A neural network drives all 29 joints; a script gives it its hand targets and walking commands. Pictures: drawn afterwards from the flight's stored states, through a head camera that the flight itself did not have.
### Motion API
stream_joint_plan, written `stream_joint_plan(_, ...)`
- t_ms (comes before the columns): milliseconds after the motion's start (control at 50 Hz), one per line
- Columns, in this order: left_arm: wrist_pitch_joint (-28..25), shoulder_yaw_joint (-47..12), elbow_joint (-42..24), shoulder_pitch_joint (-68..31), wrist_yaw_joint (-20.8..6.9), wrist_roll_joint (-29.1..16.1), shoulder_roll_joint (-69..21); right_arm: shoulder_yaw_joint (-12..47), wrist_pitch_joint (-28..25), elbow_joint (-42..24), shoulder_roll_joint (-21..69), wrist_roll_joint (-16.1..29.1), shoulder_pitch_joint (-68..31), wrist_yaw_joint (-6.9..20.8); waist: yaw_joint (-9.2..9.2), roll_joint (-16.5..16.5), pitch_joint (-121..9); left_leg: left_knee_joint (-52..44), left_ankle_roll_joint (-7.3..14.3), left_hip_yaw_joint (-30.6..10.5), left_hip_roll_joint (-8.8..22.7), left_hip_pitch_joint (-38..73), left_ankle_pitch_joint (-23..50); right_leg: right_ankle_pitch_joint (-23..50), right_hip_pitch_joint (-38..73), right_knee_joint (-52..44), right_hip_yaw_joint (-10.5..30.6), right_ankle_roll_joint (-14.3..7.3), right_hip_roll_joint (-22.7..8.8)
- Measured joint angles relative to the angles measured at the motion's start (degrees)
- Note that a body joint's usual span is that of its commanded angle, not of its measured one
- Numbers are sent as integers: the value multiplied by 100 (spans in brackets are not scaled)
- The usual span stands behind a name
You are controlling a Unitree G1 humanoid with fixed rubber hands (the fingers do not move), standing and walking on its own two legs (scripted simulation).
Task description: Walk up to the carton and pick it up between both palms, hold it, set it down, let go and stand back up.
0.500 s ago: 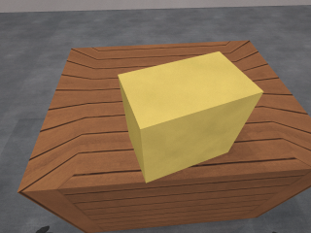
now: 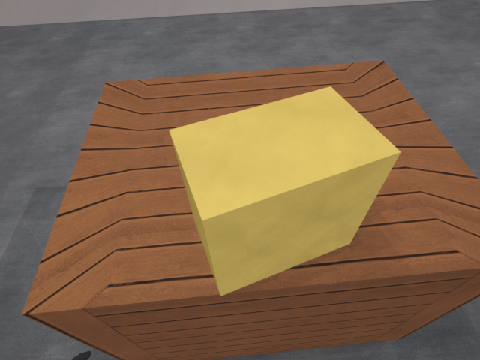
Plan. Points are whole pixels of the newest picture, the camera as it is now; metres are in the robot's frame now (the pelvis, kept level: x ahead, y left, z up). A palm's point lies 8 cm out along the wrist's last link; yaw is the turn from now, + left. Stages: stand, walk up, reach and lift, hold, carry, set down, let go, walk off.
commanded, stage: walk up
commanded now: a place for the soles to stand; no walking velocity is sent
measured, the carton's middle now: (273, 195) +0.38 -0.05 +0.05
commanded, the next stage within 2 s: none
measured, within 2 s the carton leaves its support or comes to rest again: neither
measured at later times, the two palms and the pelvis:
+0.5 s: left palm out of the picture +0.08 +0.30 -0.11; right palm out of the picture +0.08 -0.30 -0.11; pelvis +0.00 +0.00 +0.00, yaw +1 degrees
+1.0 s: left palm out of the picture +0.06 +0.19 -0.10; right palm out of the picture +0.00 -0.45 -0.13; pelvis -0.06 -0.11 -0.02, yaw -1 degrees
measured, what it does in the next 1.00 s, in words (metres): steps to the right: right foot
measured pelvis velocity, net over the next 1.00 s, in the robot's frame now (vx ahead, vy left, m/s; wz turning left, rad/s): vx -0.06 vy -0.11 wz -0.02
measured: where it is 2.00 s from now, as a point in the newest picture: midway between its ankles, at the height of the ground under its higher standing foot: outside the picture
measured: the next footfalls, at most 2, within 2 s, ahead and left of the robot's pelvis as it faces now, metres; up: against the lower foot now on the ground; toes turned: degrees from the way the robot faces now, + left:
right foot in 0.82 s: +0.00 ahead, -0.23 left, +0.00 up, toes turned +14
left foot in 1.18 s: -0.07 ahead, -0.03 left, +0.00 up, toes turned +6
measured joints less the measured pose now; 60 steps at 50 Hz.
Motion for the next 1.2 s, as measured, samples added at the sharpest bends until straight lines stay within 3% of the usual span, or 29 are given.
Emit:
stream_joint_plan(540, 11, 114, 168, 78, 28, 80, -129, -56, 52, 274, 187, -32, -262, -63, 48, -68, -46, 68, -11, -161, 38, 24, -40, 63, 210, -195, -191, 6, 5)
stream_joint_plan(600, 254, 233, -59, -38, -129, 232, -24, -19, -40, 84, 180, -80, -171, -231, 191, -112, 114, 105, 9, -63, 76, -103, 13, -324, -392, 781, -266, -121, 23)
stream_joint_plan(640, 386, 322, -249, -153, -169, 363, 83, -34, -113, -107, 157, -177, -61, -356, 186, -119, 361, 148, 64, -51, 158, -168, 73, -1107, -902, 1805, -231, -178, 110)
stream_joint_plan(680, 452, 384, -473, -243, -238, 437, 188, -55, -131, -296, 93, -249, 133, -450, 145, -151, 575, 153, 93, -61, 213, -222, 155, -1373, -1249, 2202, -155, -210, 64)
stream_joint_plan(760, 468, 456, -866, -272, -380, 423, 376, -74, -22, -489, -129, -261, 422, -482, 57, -309, 794, 340, -82, -35, 302, -391, 194, -1023, -1566, 2059, -2, -236, -307)
stream_joint_plan(820, 450, 450, -1009, -182, -436, 358, 441, -90, 107, -577, -324, -215, 535, -409, -24, -344, 766, 768, -189, -90, 461, -622, 47, -356, -1309, 1424, -53, -229, -473)
stream_joint_plan(860, 390, 408, -988, -155, -404, 329, 334, -111, 219, -601, -510, -149, 434, -358, -122, -54, 870, 1336, 25, -385, 725, -849, -319, 112, -1247, 1439, -277, -27, -240)
stream_joint_plan(880, 376, 357, -986, -133, -378, 315, 262, -114, 293, -621, -582, -115, 363, -345, -167, 62, 889, 1741, 165, -631, 668, -1032, -829, 90, -1264, 1511, -364, -22, -150)
stream_joint_plan(920, 374, 281, -1015, -88, -317, 264, 99, -142, 423, -702, -632, -19, 208, -355, -86, 112, 858, 2639, 297, -1001, 178, -1371, -1704, 63, -1358, 1531, -316, -115, -87)
stream_joint_plan(1000, 405, 121, -1138, -78, -182, 185, -161, -110, 272, -925, -644, 42, 136, -346, 79, 303, 764, 3469, 396, -1108, -463, -1676, -1843, 442, -1300, 1051, -387, -294, 60)
stream_joint_plan(1100, 254, 67, -1281, -106, -55, 104, -125, -16, 290, -811, -404, -19, 378, -87, 106, 276, 315, 2781, 362, -909, -635, -1242, -1578, 499, -1305, 904, -811, -414, 104)
stream_joint_plan(1160, 144, 43, -1405, -77, 42, 119, -28, -15, 386, -729, -231, -47, 527, 52, 77, 142, 82, 1992, 480, -865, -593, -772, -1426, 501, -1341, 899, -1056, -445, 63)
stream_joint_plan(1200, 99, 28, -1413, -48, 94, 92, 73, -40, 377, -638, -111, -46, 588, 119, 55, -72, 38, 1323, 535, -780, -622, -455, -892, 478, -1341, 950, -1109, -431, -65)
